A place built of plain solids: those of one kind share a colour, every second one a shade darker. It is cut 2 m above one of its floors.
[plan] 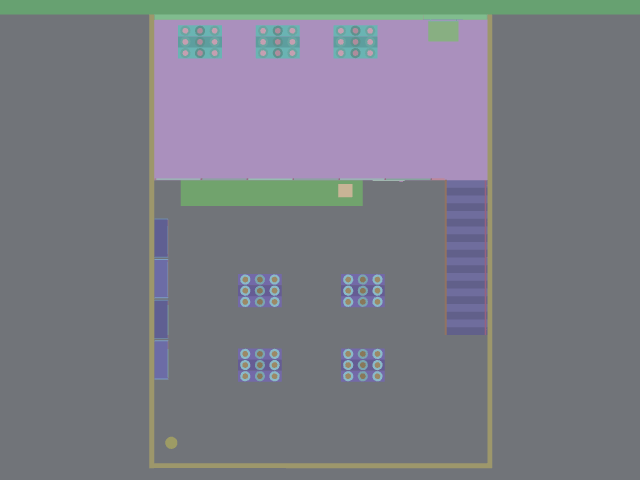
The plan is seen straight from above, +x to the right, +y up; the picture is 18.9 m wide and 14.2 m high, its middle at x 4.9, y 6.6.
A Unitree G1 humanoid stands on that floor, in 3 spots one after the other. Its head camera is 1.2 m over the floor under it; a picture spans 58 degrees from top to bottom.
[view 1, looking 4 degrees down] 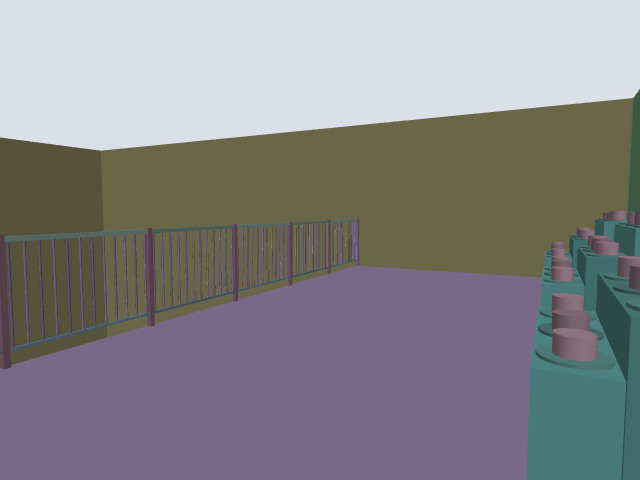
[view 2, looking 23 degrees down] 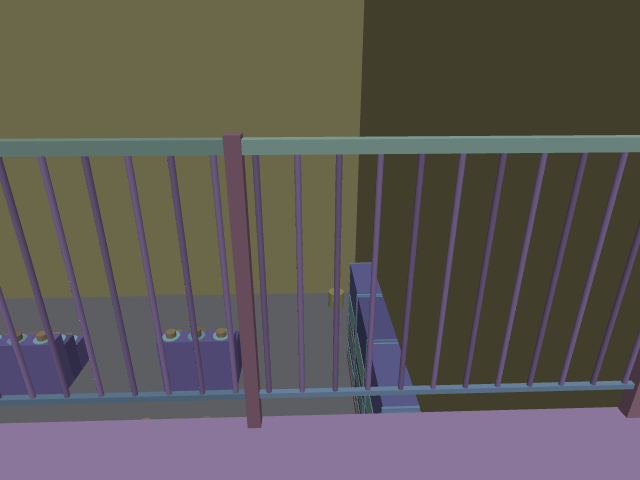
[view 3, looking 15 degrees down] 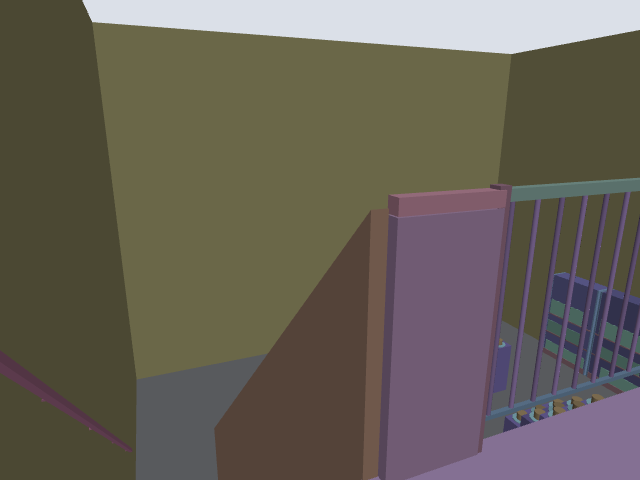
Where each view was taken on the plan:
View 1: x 8.55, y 12.02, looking -152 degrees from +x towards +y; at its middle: wall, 9.71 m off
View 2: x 1.20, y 9.57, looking -92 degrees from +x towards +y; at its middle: wall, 10.40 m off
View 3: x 9.25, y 9.47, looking -112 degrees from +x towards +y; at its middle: wall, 10.58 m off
